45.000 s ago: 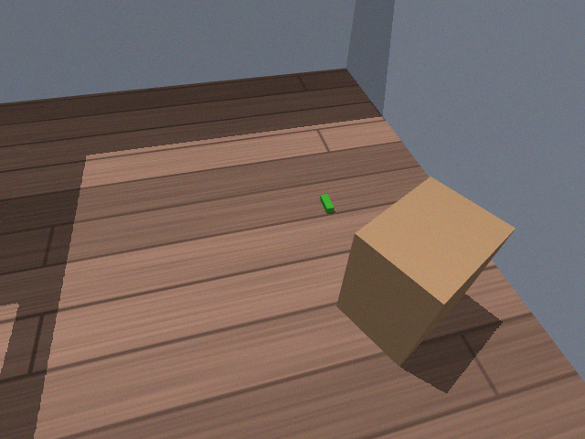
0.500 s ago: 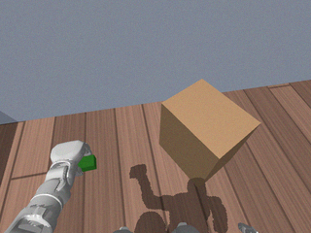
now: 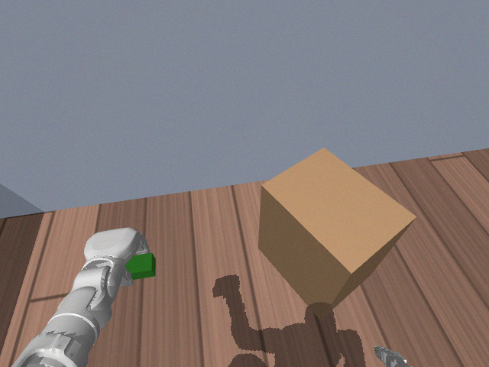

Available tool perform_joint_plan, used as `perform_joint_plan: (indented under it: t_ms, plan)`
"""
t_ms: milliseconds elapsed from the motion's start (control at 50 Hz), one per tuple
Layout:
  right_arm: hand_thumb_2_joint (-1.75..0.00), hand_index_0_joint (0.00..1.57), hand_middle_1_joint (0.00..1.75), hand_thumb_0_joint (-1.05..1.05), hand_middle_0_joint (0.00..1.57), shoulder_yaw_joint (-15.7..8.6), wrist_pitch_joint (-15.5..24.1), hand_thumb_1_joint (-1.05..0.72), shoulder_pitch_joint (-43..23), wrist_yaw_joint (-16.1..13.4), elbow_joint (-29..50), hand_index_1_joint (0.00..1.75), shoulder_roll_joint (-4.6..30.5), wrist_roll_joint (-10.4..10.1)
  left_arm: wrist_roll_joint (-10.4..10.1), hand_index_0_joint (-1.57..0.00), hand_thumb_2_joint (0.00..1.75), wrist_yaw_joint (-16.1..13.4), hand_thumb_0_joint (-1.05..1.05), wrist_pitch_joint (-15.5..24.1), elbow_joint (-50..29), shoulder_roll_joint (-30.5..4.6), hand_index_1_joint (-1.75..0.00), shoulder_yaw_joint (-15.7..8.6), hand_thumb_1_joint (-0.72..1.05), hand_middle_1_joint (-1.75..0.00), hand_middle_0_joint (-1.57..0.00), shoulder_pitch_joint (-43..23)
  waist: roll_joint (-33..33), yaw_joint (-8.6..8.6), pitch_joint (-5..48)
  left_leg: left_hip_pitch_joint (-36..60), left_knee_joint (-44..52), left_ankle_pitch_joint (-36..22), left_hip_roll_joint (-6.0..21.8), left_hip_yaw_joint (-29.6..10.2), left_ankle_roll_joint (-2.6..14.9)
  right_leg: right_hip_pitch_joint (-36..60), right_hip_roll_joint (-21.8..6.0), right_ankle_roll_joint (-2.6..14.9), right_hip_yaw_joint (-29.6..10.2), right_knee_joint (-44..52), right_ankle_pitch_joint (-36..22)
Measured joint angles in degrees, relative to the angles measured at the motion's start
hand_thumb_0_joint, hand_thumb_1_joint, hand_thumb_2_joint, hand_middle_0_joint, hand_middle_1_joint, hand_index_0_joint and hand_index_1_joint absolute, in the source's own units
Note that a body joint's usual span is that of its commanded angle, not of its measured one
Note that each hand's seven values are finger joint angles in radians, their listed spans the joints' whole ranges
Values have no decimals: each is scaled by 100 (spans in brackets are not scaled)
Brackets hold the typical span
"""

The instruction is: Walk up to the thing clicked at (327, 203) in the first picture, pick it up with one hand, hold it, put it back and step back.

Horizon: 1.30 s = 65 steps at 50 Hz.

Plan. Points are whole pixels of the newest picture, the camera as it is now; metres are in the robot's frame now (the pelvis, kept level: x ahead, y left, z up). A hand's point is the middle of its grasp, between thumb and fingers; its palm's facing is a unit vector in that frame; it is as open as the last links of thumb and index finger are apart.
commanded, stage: hold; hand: left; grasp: from above
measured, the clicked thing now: (129, 268) +0.33 +0.23 -0.09
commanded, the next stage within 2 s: crouch in 1.50 s
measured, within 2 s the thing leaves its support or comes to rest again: neither
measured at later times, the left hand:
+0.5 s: hand (122, 280) +0.28 +0.21 -0.03, palm faces -0.42 -0.07 -0.90, open 6.6 cm
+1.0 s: hand (120, 278) +0.28 +0.21 -0.01, palm faces -0.41 -0.08 -0.91, open 6.6 cm
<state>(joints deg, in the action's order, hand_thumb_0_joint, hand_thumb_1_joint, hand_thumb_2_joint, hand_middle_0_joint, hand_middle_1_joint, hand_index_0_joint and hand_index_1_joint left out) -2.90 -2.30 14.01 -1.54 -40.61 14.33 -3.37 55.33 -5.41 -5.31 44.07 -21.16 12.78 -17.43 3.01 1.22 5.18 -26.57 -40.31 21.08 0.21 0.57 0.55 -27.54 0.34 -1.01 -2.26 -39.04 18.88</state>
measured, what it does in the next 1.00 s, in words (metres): stands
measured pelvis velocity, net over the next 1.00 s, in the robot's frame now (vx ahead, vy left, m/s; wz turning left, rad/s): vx -0.02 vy -0.01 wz -0.01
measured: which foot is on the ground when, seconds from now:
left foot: down 0.00-1.00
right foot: down 0.00-1.00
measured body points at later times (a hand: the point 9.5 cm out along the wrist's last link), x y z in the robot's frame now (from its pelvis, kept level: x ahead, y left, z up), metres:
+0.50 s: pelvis -0.02 -0.01 +0.01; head -0.01 -0.03 +0.46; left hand +0.30 +0.21 +0.02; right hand +0.12 -0.26 -0.11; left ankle -0.01 +0.11 -0.72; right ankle +0.01 -0.13 -0.72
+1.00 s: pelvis -0.02 -0.01 +0.02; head -0.02 -0.04 +0.47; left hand +0.29 +0.21 +0.04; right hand +0.14 -0.25 -0.10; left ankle -0.01 +0.11 -0.72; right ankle +0.01 -0.13 -0.72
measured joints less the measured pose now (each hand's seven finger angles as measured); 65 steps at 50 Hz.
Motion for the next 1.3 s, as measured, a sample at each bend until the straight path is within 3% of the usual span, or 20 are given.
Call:
perform_joint_plan:
  t_ms: [1000, 1300]
  plan:
    - [-90, 19, 30, 1, 20, 191, -73, -91, -350, -66, 187, 30, 14, -103, -72, -103, 0, 615, 1, -102, -1009, -17, -13, 164, 53, -16, -100, 436, 65, -193, -365, 1075, 1015, -574, -11, 57, -44, 967, -17, 42, -61, 818, -486]
    - [-90, 19, 30, 1, 20, 151, -107, -91, -328, -47, 138, 30, 15, -89, 12, -102, 2, 575, 1, -52, -835, -38, -13, 142, 52, -17, -100, 308, 25, -206, -383, 1188, 1146, -591, -12, 36, -40, 1099, -21, 41, -40, 973, -508]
